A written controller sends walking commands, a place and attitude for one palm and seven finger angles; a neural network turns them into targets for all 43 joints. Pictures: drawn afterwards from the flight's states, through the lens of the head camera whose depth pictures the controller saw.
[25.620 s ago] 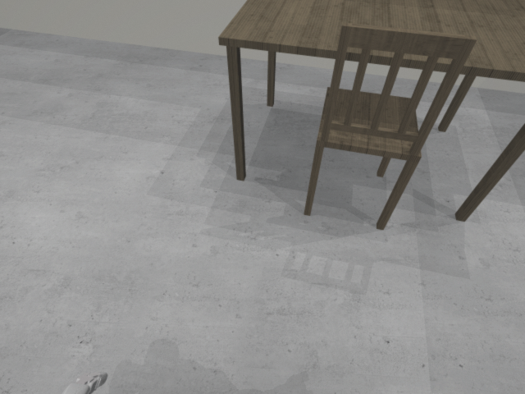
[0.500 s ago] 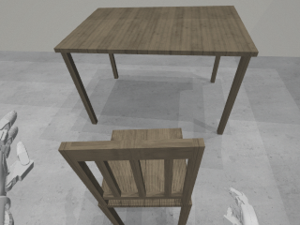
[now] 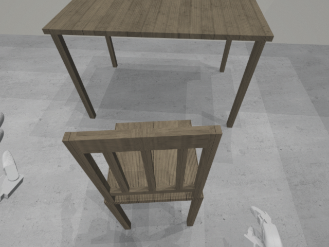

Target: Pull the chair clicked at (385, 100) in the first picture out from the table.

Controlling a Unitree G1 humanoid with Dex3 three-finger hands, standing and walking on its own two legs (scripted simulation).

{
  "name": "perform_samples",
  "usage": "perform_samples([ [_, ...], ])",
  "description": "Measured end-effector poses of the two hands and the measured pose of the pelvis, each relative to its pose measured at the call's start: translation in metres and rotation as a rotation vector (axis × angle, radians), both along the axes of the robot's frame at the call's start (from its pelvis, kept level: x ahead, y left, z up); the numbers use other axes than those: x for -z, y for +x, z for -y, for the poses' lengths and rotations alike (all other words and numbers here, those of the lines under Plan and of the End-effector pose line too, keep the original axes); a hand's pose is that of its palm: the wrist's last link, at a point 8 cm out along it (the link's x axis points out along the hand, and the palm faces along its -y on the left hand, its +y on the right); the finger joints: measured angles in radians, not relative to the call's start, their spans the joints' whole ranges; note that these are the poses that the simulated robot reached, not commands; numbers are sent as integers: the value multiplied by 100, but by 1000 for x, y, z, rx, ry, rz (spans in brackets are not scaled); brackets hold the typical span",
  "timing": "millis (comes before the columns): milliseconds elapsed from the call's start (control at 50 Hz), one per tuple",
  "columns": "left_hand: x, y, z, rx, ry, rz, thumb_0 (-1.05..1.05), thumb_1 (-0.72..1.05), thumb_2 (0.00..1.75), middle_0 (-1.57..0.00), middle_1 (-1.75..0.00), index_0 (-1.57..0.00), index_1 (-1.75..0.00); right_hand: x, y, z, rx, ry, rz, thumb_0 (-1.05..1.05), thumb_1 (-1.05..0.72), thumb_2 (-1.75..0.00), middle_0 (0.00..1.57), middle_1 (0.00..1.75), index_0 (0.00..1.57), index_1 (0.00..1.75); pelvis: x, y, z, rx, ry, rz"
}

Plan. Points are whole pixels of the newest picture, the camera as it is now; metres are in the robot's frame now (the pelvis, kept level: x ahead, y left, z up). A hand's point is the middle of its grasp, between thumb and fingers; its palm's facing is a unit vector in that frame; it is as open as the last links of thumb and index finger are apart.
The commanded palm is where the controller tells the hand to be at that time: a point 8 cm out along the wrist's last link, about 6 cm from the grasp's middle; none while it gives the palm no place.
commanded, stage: step back with the hand held close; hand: left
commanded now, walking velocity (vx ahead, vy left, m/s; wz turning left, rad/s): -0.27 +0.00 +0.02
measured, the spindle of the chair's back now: (149, 171) +0.33 +0.08 -0.08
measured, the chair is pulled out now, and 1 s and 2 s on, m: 0.62 0.62 0.62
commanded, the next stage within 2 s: stop stepping back and stand still in 1.32 s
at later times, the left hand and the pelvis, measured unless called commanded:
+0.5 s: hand (10, 188) +0.17 +0.27 +0.16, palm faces +0.49 -0.72 -0.49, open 7.4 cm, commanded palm +0.11 +0.30 +0.18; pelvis -0.03 +0.00 -0.01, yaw +1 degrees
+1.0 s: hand (21, 203) +0.15 +0.24 +0.17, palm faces +0.41 -0.77 -0.49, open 7.4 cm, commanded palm +0.08 +0.29 +0.18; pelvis -0.05 -0.02 -0.01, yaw +2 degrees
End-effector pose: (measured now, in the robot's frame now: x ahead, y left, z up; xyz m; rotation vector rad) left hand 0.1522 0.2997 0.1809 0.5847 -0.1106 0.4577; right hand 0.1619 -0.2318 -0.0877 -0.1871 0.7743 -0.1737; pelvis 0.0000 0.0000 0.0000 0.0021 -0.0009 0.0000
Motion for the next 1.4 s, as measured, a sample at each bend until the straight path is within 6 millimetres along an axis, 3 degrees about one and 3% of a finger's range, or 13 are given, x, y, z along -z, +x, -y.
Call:
perform_samples([
  [320,-1,-21,-8,13,33,61,1,89,90,-21,-30,-22,-30,-4,-35,4,-9,-48,9,1,-91,-90,21,30,20,30,5,-25,-4,-8,-12,-11],
  [580,-1,-21,3,40,25,106,1,89,90,-21,-30,-22,-30,4,-27,3,-42,-42,-8,1,-91,-90,21,30,20,30,10,-28,1,-17,-17,-32],
  [780,-6,-27,-12,42,106,83,1,89,90,-21,-30,-22,-30,-3,-23,-3,-33,-56,15,1,-91,-90,21,30,20,30,10,-28,-1,-31,-22,-54],
  [940,-4,-34,23,94,44,116,1,89,90,-21,-30,-22,-30,5,-20,1,-88,-9,31,1,-91,-90,21,30,20,30,12,-43,17,-28,-30,-27],
  [1000,-5,-41,28,116,35,98,1,89,90,-21,-30,-22,-30,0,-28,7,-65,-16,12,1,-91,-90,21,30,20,30,7,-51,17,-38,-7,-36],
  [1140,1,-74,1,87,80,45,1,89,90,-22,-30,-22,-30,-13,-55,12,-41,-82,7,1,-91,-90,21,30,20,30,6,-77,8,-53,1,-41],
  [1200,-1,-91,-2,64,63,58,1,89,90,-21,-30,-22,-30,-15,-70,9,-60,-85,12,1,-91,-90,21,30,20,30,3,-87,10,-47,-7,-30],
  [1320,-19,-118,20,71,32,161,1,89,90,-21,-30,-22,-30,-12,-103,4,-96,-18,24,1,-91,-90,21,30,20,30,-2,-113,23,-21,-32,-17],
  [1400,-18,-130,43,106,64,147,1,89,90,-21,-30,-21,-30,0,-123,14,-107,31,47,1,-91,-90,21,30,20,30,5,-139,40,1,-35,-13],
])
